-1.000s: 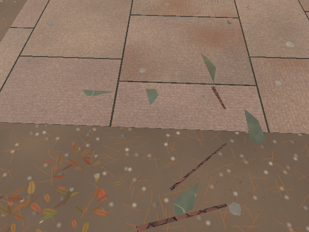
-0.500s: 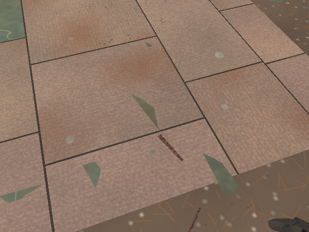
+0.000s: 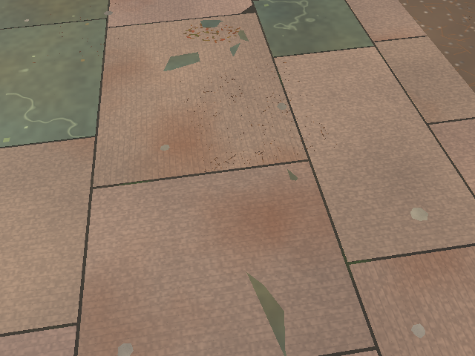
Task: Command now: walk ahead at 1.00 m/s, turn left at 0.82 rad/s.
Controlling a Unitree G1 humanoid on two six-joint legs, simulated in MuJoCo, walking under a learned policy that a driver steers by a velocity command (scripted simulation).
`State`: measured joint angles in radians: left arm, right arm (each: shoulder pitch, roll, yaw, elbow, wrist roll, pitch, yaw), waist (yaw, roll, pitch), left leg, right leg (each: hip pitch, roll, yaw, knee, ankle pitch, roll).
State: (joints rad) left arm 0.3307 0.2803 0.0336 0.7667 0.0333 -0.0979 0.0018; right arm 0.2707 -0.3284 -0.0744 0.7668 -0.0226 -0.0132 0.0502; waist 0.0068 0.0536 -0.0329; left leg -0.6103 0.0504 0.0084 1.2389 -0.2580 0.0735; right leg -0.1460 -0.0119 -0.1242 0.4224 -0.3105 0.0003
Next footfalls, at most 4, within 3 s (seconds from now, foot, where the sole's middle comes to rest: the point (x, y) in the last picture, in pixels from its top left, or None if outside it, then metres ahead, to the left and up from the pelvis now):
0.24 left None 0.40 0.09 -0.77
0.68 right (223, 252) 0.86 0.11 -0.77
1.10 left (142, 181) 1.18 0.43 -0.77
1.54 right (211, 110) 1.59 0.18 -0.77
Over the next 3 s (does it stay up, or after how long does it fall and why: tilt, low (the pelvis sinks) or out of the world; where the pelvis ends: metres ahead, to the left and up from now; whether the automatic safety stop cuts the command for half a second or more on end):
stays up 2.75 0.52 0.00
